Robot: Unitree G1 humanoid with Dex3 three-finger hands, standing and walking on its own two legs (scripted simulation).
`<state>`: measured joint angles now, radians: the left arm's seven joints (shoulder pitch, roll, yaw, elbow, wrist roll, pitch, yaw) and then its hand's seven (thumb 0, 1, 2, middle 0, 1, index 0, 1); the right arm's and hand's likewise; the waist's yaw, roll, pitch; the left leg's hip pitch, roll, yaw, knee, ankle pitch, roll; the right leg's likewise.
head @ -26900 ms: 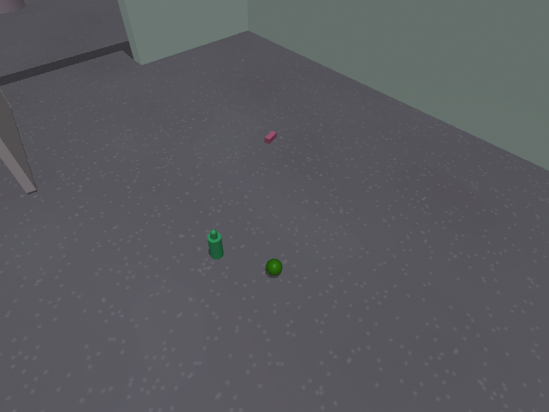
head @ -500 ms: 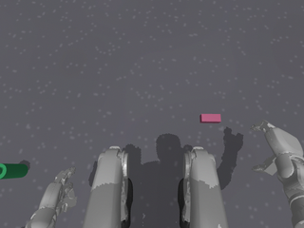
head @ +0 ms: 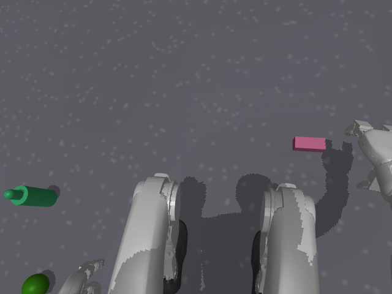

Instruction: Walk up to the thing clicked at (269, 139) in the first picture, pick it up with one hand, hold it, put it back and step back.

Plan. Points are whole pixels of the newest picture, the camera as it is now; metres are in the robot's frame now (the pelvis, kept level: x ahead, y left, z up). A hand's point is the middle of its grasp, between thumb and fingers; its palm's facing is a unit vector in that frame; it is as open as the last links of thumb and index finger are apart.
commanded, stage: rise first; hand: right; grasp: from above
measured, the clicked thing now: (308, 144) +0.48 -0.27 -0.35
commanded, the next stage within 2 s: none
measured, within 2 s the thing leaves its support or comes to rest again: neither
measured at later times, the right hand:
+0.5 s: hand (355, 154) +0.41 -0.33 -0.20, palm faces -0.47 +0.06 -0.88, open 12.7 cm
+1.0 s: hand (349, 149) +0.43 -0.32 -0.22, palm faces -0.46 +0.07 -0.88, open 12.9 cm
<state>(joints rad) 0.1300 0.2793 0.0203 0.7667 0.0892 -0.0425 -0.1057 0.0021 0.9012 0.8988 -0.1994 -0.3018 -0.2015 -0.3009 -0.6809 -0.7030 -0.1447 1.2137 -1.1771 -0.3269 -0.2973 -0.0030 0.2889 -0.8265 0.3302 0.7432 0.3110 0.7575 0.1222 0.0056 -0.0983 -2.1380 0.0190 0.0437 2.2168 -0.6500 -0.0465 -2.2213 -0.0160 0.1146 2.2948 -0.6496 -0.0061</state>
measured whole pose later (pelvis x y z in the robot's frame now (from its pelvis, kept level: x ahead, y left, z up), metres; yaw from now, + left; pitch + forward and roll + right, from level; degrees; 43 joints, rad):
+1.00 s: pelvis +0.02 +0.01 -0.04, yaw +1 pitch +34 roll +7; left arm 0.09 0.27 0.00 0.79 0.19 -0.02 -0.14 0.00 0.90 0.90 -0.20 -0.30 -0.20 -0.30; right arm -0.81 -0.78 -0.19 1.40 -1.31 -0.34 -0.44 0.00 0.30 -0.81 0.28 0.80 0.29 0.79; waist 0.18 0.03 -0.05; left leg -2.26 0.00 0.05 2.36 -0.70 -0.05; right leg -2.33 -0.02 0.14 2.44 -0.71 0.01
